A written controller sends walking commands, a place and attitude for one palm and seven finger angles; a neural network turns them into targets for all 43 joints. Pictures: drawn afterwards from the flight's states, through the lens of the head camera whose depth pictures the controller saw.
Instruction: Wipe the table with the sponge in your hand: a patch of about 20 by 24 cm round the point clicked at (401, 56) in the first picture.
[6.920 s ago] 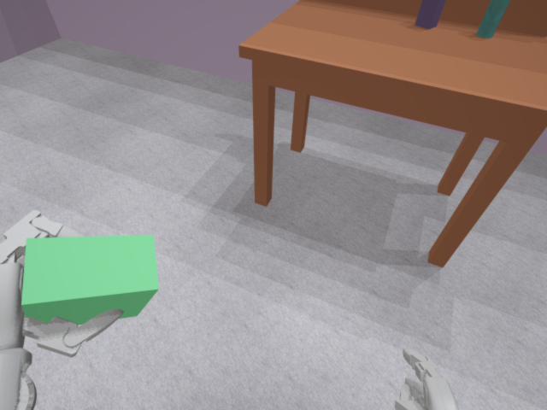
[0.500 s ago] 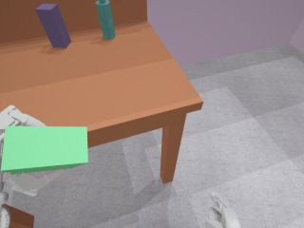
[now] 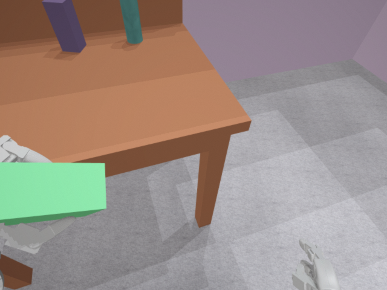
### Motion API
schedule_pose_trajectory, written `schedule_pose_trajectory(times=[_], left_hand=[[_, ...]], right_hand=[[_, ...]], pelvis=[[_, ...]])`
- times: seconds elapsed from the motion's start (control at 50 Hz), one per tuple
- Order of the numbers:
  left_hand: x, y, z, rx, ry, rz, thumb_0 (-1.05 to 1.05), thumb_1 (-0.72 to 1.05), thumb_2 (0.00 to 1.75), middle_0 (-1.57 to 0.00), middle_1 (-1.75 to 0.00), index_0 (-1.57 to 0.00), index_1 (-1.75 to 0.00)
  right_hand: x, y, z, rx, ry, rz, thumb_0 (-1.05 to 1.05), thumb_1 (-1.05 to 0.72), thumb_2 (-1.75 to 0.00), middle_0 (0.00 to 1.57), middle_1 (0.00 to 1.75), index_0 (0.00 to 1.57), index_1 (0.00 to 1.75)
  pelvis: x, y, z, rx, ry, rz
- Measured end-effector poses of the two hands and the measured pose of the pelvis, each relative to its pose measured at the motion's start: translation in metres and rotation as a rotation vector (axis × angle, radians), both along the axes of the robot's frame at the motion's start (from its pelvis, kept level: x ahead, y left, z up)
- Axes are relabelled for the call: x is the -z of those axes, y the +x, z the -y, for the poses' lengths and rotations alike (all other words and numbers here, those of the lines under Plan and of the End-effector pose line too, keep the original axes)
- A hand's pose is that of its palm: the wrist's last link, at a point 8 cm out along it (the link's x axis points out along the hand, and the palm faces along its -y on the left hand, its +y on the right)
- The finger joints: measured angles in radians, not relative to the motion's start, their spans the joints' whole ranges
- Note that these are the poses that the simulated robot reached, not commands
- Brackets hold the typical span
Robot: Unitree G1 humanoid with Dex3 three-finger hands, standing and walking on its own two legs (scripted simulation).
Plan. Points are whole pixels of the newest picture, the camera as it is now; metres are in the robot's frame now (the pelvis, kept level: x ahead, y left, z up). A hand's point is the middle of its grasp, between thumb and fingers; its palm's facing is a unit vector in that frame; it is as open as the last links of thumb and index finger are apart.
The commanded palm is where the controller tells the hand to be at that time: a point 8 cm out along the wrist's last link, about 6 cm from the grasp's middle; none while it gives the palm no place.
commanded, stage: come to a stop and stand still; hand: left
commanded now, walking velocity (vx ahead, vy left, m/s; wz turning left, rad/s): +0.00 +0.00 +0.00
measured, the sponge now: (65, 194) +0.22 +0.20 +0.17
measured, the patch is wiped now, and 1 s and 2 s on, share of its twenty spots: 0.00 0.00 0.00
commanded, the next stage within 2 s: look again from close up in 0.62 s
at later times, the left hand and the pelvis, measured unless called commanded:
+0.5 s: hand (20, 231) +0.16 +0.24 +0.17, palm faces +0.37 -0.82 -0.44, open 10.4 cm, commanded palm +0.11 +0.28 +0.18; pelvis -0.06 +0.00 +0.00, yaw -1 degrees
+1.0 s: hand (29, 235) +0.16 +0.23 +0.16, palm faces +0.32 -0.88 -0.34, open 10.4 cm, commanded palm +0.11 +0.27 +0.18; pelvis -0.07 +0.00 +0.00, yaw -3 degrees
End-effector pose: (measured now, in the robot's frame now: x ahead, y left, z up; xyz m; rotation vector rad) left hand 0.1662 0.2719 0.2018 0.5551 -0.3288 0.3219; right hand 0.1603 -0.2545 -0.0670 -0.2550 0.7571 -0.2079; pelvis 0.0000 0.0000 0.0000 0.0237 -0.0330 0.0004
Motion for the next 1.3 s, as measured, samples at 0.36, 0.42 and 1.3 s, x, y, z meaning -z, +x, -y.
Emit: schedule_pose_trajectory(times=[0.36,0.42,1.3], left_hand=[[0.018,-0.035,0.007,-0.026,-0.084,-0.031,0.00,-0.52,1.01,-0.69,-1.36,-0.70,-1.36],[0.015,-0.037,0.004,-0.004,-0.067,-0.026,0.00,-0.52,1.01,-0.69,-1.36,-0.70,-1.36],[0.008,-0.052,-0.016,-0.001,-0.116,0.122,0.00,-0.52,1.01,-0.69,-1.36,-0.70,-1.36]], right_hand=[[0.028,-0.057,-0.053,-0.110,0.143,-0.034,0.01,-0.91,-0.89,0.20,0.30,0.20,0.30],[0.028,-0.068,-0.043,-0.073,0.115,-0.049,0.01,-0.91,-0.89,0.20,0.30,0.20,0.30],[-0.008,-0.057,-0.031,-0.184,0.029,0.031,0.01,-0.91,-0.89,0.20,0.30,0.20,0.30]], pelvis=[[0.002,-0.047,0.000,0.006,0.003,0.021],[0.003,-0.053,-0.002,0.007,-0.002,0.020],[-0.003,-0.059,0.001,-0.009,0.003,0.003]])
